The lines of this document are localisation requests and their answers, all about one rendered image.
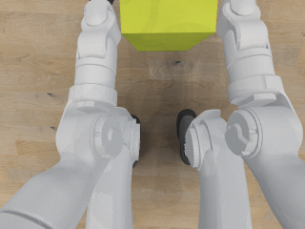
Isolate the right robot upper arm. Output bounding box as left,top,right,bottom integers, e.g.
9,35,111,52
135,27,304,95
224,106,305,229

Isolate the right robot foot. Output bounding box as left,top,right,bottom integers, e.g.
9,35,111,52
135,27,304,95
176,109,196,165

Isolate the left robot forearm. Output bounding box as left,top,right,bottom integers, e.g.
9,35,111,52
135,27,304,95
58,0,121,126

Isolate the carton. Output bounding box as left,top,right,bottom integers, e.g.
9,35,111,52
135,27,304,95
119,0,218,52

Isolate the right robot forearm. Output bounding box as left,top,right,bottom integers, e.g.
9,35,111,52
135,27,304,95
216,0,303,137

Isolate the robot left shin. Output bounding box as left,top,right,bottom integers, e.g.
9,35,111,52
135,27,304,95
109,107,134,163

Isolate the left robot upper arm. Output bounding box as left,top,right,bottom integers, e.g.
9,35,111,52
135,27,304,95
0,112,124,229

